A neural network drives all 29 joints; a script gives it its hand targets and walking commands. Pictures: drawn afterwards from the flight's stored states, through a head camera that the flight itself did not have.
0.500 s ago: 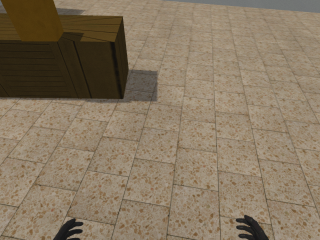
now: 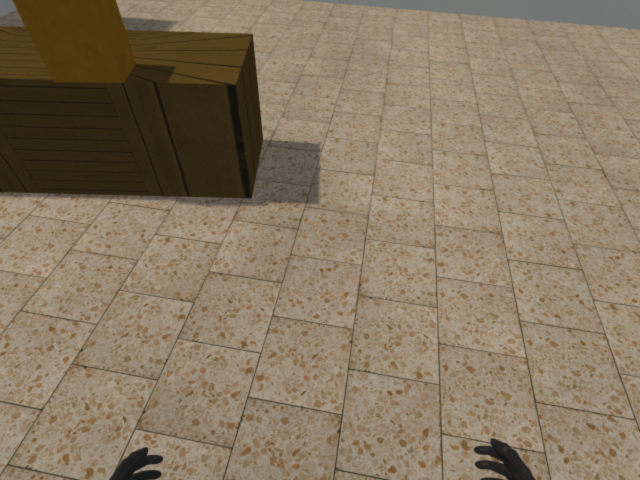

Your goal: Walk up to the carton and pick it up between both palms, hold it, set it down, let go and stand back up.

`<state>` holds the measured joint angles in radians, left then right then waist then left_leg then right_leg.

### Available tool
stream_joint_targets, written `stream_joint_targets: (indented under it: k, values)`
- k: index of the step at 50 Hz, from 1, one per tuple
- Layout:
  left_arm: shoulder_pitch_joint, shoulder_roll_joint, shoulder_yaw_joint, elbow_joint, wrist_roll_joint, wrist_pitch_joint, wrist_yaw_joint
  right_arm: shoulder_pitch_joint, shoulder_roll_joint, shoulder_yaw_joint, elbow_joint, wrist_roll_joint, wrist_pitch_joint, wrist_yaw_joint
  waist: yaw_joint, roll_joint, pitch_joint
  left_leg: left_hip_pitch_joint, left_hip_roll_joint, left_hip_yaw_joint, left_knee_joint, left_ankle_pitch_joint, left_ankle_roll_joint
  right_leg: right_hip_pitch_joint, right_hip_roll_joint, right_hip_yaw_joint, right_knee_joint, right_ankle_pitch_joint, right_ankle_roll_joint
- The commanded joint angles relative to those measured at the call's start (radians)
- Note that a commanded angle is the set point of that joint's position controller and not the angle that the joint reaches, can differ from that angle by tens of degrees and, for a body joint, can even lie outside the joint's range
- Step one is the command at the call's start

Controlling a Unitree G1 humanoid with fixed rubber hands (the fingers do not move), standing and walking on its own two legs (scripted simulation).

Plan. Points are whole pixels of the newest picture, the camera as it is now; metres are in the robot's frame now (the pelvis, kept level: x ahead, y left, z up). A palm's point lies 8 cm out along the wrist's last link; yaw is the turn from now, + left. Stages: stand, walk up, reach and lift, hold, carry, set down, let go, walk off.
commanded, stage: stand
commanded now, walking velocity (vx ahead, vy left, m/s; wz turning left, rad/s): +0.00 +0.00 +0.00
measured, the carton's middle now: (80, 33) +1.54 +0.83 -0.07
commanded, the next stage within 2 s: walk up in 1.38 s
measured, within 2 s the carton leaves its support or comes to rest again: neither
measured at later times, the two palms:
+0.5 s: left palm out of the picture +0.11 +0.26 -0.09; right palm out of the picture +0.13 -0.25 -0.08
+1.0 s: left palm out of the picture +0.10 +0.26 -0.09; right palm out of the picture +0.13 -0.25 -0.09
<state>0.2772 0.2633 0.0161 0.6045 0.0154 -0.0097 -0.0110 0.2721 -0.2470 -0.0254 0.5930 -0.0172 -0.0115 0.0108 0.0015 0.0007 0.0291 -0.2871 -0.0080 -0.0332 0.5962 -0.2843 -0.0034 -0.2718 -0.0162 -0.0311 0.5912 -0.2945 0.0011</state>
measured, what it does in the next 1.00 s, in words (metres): stands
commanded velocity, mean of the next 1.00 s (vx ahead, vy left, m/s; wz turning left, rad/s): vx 0.00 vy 0.00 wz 0.00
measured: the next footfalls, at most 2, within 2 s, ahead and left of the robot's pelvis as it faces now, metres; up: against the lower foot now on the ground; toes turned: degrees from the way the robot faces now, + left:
left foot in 1.92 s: +0.16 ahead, +0.27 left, +0.00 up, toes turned +23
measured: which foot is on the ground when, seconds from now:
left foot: down 0.00-1.00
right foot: down 0.00-1.00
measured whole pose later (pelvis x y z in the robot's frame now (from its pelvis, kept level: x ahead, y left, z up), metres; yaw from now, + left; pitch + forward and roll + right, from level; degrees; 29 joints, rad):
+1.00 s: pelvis +0.00 +0.00 +0.00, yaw +2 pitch -1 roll +0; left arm 0.29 0.28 0.01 0.63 0.01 0.00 -0.01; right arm 0.28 -0.25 -0.02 0.61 -0.01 -0.01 0.01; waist 0.00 0.00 0.02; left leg -0.29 -0.02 -0.07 0.58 -0.27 -0.01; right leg -0.25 -0.03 -0.07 0.57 -0.29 0.00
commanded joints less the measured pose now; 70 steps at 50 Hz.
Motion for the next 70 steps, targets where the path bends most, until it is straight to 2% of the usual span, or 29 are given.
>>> stream_joint_targets:
  k: [1,70]
  values:
    - [-0.013,0.113,0.036,-0.085,-0.001,-0.019,0.005,-0.017,-0.12,-0.036,-0.087,0.001,-0.018,-0.004,0.0,0.005,-0.033,-0.005,0.08,-0.086,-0.104,0.07,0.037,0.0,-0.077,0.097,-0.113,0.042,-0.035]
    - [0.027,0.141,0.023,-0.037,-0.006,-0.009,0.009,0.003,-0.131,-0.032,-0.054,0.003,-0.01,-0.01,0.005,0.011,-0.026,-0.018,0.059,-0.146,-0.106,0.122,0.034,0.029,-0.106,0.048,-0.143,0.019,-0.04]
